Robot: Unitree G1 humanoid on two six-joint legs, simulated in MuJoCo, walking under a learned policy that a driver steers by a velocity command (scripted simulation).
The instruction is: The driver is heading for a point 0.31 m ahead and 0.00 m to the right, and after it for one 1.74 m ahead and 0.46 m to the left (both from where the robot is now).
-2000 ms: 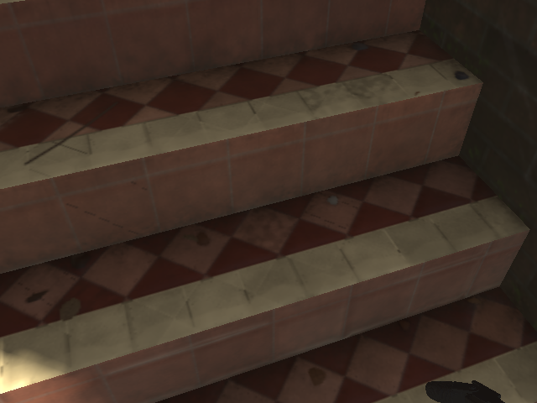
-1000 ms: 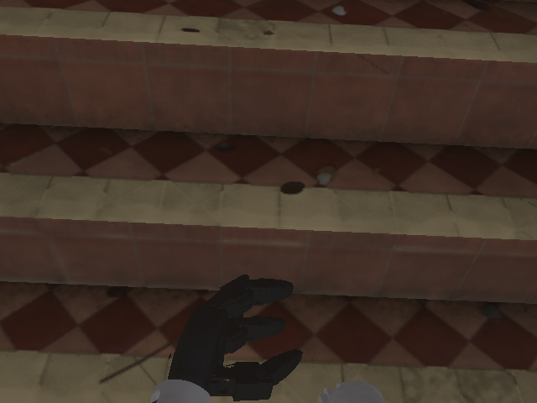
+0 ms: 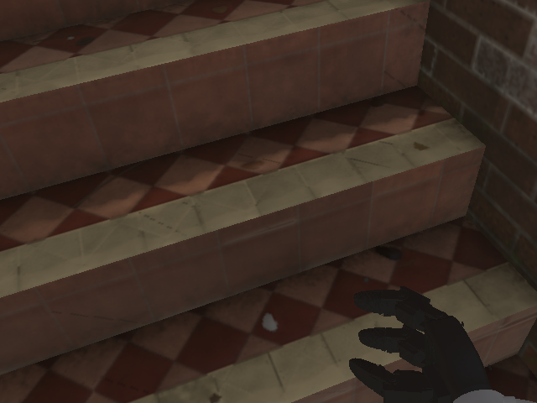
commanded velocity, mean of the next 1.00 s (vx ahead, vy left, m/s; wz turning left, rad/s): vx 0.35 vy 0.00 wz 0.31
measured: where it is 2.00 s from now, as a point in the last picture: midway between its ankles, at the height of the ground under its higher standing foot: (287, 371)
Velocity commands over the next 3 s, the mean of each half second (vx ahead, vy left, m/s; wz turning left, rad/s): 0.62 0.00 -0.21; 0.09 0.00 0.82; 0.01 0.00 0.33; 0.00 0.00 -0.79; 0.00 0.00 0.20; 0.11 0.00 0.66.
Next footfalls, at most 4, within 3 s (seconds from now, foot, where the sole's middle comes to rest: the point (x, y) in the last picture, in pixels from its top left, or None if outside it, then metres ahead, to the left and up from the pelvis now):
0.20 left None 0.25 0.14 -0.55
0.56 right None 0.33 -0.17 -0.55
0.86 left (213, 382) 0.45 0.14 -0.36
1.36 right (327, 325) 0.55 -0.07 -0.36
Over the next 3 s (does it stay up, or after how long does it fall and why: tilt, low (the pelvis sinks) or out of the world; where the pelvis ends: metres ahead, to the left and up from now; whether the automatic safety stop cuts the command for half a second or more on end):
stays up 0.50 0.05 0.42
